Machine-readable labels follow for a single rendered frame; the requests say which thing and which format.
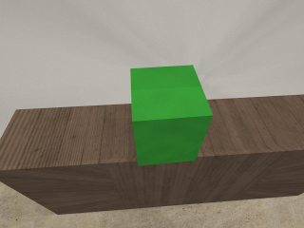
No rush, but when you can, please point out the pedestal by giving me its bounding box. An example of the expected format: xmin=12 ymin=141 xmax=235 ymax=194
xmin=0 ymin=94 xmax=304 ymax=215

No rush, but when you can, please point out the carton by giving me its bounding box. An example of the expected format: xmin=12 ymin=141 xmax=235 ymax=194
xmin=130 ymin=65 xmax=214 ymax=166

